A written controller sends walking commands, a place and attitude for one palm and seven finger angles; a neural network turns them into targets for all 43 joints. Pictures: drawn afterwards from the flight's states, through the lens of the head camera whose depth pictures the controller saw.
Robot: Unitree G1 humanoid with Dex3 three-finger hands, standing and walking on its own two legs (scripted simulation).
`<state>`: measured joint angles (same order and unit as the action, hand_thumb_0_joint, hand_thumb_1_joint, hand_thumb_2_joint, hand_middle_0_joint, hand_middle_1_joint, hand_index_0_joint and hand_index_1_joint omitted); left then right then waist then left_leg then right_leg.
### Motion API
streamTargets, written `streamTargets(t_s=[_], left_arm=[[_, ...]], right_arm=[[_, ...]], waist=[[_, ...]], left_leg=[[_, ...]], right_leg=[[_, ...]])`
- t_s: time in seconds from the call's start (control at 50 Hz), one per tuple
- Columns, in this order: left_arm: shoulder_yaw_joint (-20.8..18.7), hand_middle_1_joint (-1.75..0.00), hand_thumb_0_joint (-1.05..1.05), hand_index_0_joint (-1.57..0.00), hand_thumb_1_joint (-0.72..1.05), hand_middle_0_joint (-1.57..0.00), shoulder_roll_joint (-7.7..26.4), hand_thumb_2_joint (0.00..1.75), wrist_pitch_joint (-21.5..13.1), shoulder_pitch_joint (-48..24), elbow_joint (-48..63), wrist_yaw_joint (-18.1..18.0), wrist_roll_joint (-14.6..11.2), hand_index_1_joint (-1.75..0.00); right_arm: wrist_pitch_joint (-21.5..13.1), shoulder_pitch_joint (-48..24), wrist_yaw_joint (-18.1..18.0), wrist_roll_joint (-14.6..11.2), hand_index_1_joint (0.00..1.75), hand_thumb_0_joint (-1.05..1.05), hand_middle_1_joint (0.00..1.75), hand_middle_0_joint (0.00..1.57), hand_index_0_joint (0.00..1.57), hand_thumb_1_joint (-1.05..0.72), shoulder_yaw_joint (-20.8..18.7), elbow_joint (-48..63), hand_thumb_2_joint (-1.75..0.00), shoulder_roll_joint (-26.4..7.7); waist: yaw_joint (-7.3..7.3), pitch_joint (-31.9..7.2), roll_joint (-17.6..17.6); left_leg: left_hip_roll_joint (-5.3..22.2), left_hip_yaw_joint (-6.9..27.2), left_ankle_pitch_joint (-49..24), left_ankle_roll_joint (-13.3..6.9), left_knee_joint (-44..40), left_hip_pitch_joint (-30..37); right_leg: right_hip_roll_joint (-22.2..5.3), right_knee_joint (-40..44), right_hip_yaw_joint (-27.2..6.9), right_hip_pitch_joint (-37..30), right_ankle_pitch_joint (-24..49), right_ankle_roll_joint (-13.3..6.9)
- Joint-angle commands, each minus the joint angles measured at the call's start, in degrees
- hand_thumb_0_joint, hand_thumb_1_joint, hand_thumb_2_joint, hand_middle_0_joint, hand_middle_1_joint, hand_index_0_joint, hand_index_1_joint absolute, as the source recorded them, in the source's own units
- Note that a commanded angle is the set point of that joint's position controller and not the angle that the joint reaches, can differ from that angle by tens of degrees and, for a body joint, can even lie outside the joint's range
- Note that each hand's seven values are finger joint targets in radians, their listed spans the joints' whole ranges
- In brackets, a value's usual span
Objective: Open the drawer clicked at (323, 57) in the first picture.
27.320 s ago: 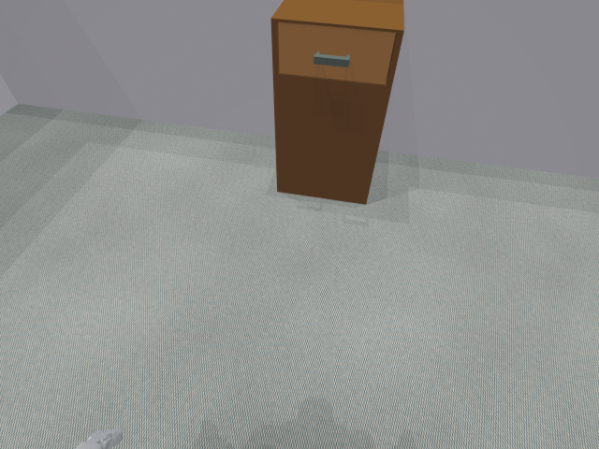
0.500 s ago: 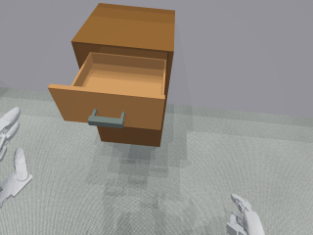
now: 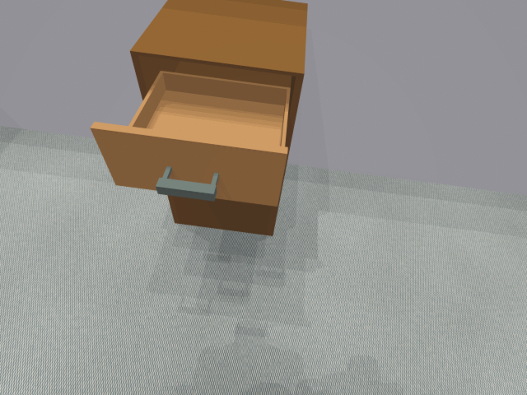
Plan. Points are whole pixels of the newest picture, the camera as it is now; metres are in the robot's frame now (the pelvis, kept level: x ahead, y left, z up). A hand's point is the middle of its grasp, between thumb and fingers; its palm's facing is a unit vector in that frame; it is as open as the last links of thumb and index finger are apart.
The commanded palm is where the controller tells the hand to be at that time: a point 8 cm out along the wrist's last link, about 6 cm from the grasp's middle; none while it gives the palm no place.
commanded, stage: let the arm hang, fingers relaxed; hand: left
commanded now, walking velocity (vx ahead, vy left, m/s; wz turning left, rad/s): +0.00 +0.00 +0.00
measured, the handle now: (189, 181) +0.52 +0.19 -0.07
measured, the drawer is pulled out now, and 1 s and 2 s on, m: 0.29 0.29 0.29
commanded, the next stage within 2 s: look to check the result in 0.72 s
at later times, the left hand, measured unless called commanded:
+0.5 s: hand out of the picture +0.00 +0.16 -0.17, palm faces -0.01 -0.98 -0.19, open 7.4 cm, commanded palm none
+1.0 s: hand out of the picture +0.01 +0.15 -0.17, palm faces +0.01 -0.98 -0.17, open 7.4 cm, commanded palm none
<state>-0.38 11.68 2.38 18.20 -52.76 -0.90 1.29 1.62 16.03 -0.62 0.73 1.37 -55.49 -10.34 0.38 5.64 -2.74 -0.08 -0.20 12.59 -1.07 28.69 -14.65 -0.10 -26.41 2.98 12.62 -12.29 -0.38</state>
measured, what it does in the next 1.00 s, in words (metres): stands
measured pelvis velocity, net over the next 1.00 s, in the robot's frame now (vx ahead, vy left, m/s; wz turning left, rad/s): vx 0.02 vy -0.01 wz -0.02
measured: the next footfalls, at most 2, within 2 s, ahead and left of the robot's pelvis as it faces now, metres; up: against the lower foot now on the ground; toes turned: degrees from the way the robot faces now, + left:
none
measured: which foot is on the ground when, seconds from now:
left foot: down 0.00-1.00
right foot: down 0.00-1.00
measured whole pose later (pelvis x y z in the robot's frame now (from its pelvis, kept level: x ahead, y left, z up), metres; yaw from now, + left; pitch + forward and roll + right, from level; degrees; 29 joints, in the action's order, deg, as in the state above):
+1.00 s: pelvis +0.02 -0.01 +0.01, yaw -1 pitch -2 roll +0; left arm -0.4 7.3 -0.3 16.6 -65.9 -1.8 0.7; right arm 0.3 17.2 -2.6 0.3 0.1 -64.8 -6.5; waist -0.3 4.8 0.5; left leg 0.8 -1.0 12.6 0.0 24.0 -9.5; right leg 0.9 -22.9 2.1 8.5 -12.6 -1.4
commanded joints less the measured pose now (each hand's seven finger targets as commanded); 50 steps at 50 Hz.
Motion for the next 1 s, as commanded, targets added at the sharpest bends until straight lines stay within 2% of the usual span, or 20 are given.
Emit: streamTargets(t_s=[0.0,0.06,0.26,0.38,0.52,0.62,0.66,0.68,0.98], left_arm=[[-1.47,-0.30,0.00,-0.20,0.90,-0.20,6.71,0.90,-2.20,2.63,-1.49,-0.36,-0.42,-0.30],[-0.99,-0.30,0.00,-0.20,0.90,-0.20,5.73,0.90,-2.24,3.31,-4.87,-0.49,-0.59,-0.30],[-0.12,-0.30,0.00,-0.20,0.90,-0.20,3.47,0.90,-2.47,4.92,-10.64,-1.21,-0.76,-0.30],[-0.38,-0.30,0.00,-0.20,0.90,-0.20,2.76,0.90,-2.67,4.21,-11.30,-1.52,-0.68,-0.30],[-0.78,-0.30,0.00,-0.20,0.90,-0.20,1.98,0.90,-2.84,3.46,-11.14,-1.53,-0.66,-0.30],[-0.96,-0.30,0.00,-0.20,0.90,-0.20,1.49,0.90,-2.93,3.29,-11.37,-1.43,-0.70,-0.30],[-1.02,-0.30,0.00,-0.20,0.90,-0.20,1.41,0.90,-3.13,3.51,-11.40,-1.47,-0.75,-0.30],[-0.95,-0.30,0.00,-0.20,0.90,-0.20,1.36,0.90,-3.09,3.10,-11.43,-1.44,-0.78,-0.30],[-1.09,-0.30,0.00,-0.20,0.90,-0.20,0.90,0.90,-3.07,3.25,-12.22,-1.47,-0.80,-0.30]], right_arm=[[-1.43,0.80,-0.66,-0.06,0.30,0.00,0.30,0.20,0.20,-0.90,-2.26,1.56,-0.90,-6.47],[-1.24,2.99,-0.92,-0.26,0.30,0.00,0.30,0.20,0.20,-0.90,-2.51,-0.43,-0.90,-6.43],[-1.35,6.58,-1.33,-0.40,0.30,0.00,0.30,0.20,0.20,-0.90,-2.29,-5.97,-0.90,-3.99],[-1.56,7.06,-1.40,-0.27,0.30,0.00,0.30,0.20,0.20,-0.90,-2.05,-7.51,-0.90,-2.03],[-1.70,6.58,-1.51,-0.17,0.30,0.00,0.30,0.20,0.20,-0.90,-2.04,-8.31,-0.90,-0.80],[-1.72,6.44,-1.73,-0.09,0.30,0.00,0.30,0.20,0.20,-0.90,-2.08,-8.38,-0.90,-0.39],[-1.76,6.38,-1.84,-0.23,0.30,0.00,0.30,0.20,0.20,-0.90,-2.22,-8.12,-0.90,-0.48],[-1.78,6.60,-1.88,-0.19,0.30,0.00,0.30,0.20,0.20,-0.90,-2.21,-8.26,-0.90,-0.58],[-1.70,6.41,-2.09,-0.16,0.30,0.00,0.30,0.20,0.20,-0.90,-2.22,-8.61,-0.90,-0.76]], waist=[[-0.09,-4.71,10.42],[-0.33,-3.14,6.13],[-0.53,1.09,0.66],[-0.76,0.94,2.34],[-0.59,1.69,2.32],[-0.63,1.08,5.04],[-0.59,-0.31,3.06],[-0.77,-0.14,3.98],[-0.86,-0.04,3.09]], left_leg=[[4.69,6.91,6.82,-1.52,-10.23,-0.22],[5.42,7.16,6.65,-1.71,-10.81,1.04],[5.29,5.42,2.04,-1.85,-10.24,2.75],[5.02,4.50,0.04,-1.70,-9.81,2.74],[4.53,3.88,-1.95,-1.43,-9.17,2.45],[4.58,3.48,-2.81,-1.27,-8.89,3.26],[4.94,3.61,-4.54,-1.31,-8.47,4.48],[4.91,3.49,-4.45,-1.29,-8.48,4.18],[5.17,3.57,-6.12,-1.18,-8.59,5.38]], right_leg=[[-4.01,6.56,-5.87,-3.29,-3.47,-2.28],[-3.87,6.95,-5.41,-1.48,-4.07,-2.39],[-4.18,7.91,-6.30,1.52,-3.68,-2.49],[-4.49,7.81,-6.58,0.75,-2.40,-2.47],[-4.65,8.13,-6.67,0.34,-1.14,-2.53],[-4.65,8.42,-6.71,-0.12,0.02,-2.69],[-4.52,8.35,-6.52,-0.71,1.78,-2.67],[-4.67,8.45,-6.56,-1.11,1.84,-2.67],[-4.56,8.63,-5.91,-1.65,3.25,-2.65]])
